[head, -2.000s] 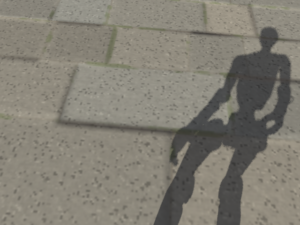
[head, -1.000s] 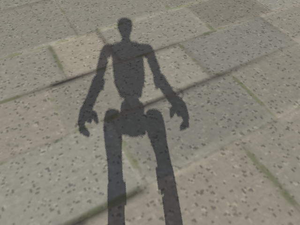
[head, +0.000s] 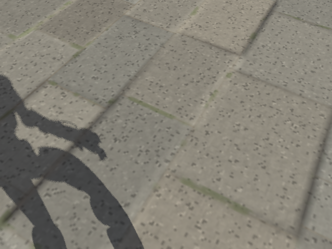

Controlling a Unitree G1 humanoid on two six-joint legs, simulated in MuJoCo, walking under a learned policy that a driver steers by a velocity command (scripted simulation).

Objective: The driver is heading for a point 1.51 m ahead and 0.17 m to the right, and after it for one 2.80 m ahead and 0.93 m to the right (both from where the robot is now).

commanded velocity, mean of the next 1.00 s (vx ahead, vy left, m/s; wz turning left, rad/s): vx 0.16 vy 0.00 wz -0.40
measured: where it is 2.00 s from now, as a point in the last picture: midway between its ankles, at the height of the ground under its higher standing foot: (209, 201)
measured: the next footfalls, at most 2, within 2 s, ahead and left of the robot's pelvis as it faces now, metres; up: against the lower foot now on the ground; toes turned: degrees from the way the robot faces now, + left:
right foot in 0.14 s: +0.04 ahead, -0.15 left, +0.00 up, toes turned -7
left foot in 0.58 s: +0.10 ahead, +0.07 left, +0.00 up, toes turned -24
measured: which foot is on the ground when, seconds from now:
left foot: down 0.00-0.14, up 0.16-0.56, down 0.58-1.00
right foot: up 0.00-0.12, down 0.14-0.58, up 0.60-0.98, down 1.00-1.00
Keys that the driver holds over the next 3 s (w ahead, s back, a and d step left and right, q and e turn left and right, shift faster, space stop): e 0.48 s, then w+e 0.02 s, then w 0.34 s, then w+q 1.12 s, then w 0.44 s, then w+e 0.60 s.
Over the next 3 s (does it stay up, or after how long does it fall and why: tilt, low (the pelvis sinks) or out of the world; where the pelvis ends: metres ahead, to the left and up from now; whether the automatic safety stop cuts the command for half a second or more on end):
stays up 1.16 -0.07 -0.02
